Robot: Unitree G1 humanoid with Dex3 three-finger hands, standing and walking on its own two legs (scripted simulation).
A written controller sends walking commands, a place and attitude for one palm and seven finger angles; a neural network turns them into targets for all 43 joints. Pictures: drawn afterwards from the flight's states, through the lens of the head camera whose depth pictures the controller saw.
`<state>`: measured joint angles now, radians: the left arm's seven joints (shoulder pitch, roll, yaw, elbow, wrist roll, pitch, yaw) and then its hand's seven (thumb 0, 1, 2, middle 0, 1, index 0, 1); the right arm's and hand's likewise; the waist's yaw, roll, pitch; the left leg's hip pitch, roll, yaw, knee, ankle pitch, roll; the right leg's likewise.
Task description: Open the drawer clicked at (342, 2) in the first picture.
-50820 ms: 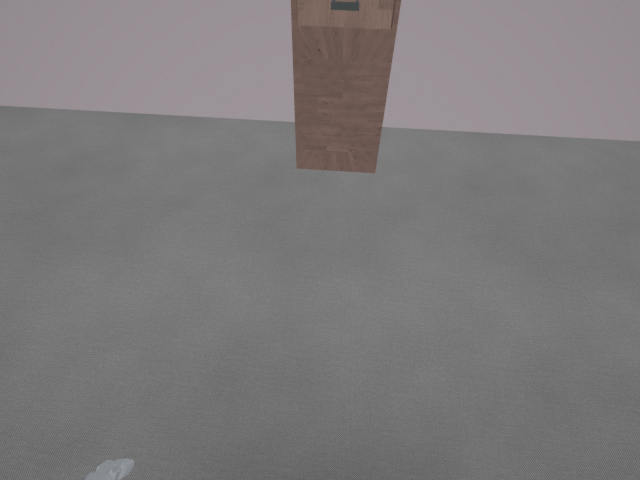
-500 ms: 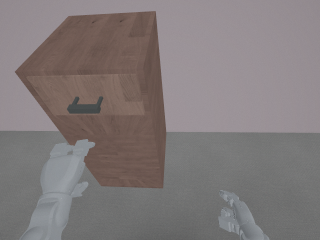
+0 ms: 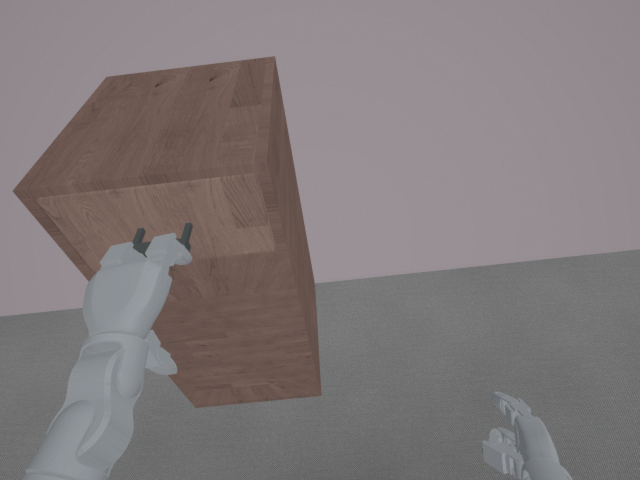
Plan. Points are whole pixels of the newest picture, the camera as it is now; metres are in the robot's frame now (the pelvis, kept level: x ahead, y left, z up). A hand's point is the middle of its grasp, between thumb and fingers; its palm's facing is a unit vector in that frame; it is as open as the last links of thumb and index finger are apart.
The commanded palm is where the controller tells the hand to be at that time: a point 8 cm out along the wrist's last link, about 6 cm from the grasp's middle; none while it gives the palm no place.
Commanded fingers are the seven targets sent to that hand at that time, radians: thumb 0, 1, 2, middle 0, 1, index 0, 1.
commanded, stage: raise the hand with hooked fingers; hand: left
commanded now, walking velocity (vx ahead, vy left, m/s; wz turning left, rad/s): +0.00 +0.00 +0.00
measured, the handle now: (161, 240) +0.47 +0.34 +0.02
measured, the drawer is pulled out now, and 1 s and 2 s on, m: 0.00 0.00 0.00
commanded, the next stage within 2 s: move the hooked fingers above the handle in 0.62 s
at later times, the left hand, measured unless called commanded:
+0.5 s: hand (104, 289) +0.30 +0.30 +0.12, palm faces +0.05 -0.08 -1.00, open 13.9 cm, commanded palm +0.26 +0.31 +0.19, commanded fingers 0.00 -0.50 0.30 -0.30 -1.20 -0.30 -1.20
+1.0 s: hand (106, 275) +0.32 +0.31 +0.12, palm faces +0.07 -0.05 -1.00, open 13.9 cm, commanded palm +0.29 +0.32 +0.18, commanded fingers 0.00 -0.50 0.30 -0.30 -1.20 -0.30 -1.20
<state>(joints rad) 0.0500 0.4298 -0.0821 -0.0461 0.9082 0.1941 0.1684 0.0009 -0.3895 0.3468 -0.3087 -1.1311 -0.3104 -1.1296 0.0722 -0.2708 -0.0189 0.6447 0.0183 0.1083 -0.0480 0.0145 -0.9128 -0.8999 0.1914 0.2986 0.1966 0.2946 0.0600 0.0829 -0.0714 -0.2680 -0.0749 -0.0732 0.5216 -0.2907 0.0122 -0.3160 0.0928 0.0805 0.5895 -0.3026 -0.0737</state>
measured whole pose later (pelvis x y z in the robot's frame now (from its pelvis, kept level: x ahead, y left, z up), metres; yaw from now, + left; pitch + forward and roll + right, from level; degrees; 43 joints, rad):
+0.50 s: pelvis -0.01 +0.06 +0.01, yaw +2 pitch +0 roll +0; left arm -0.15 0.50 -0.10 -0.02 0.92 0.12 -0.05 0.00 -0.50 0.30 -0.31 -1.20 -0.32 -1.20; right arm 0.14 -0.24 0.04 0.63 0.02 0.10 -0.01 0.01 -0.91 -0.90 0.20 0.30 0.20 0.30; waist 0.09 0.08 0.01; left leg -0.19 -0.13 -0.08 0.42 -0.22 0.08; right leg -0.20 0.03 0.08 0.45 -0.23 -0.01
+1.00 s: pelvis +0.00 +0.04 +0.01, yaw +3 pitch +2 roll +0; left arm -0.22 0.52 -0.07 0.10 0.91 0.08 0.00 0.00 -0.50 0.30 -0.32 -1.20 -0.32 -1.20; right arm 0.10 -0.24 0.03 0.64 0.02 0.11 -0.01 0.01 -0.91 -0.90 0.20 0.30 0.20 0.30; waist 0.09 0.07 -0.01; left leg -0.21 -0.11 -0.11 0.41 -0.22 0.06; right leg -0.22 0.04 0.05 0.43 -0.24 -0.02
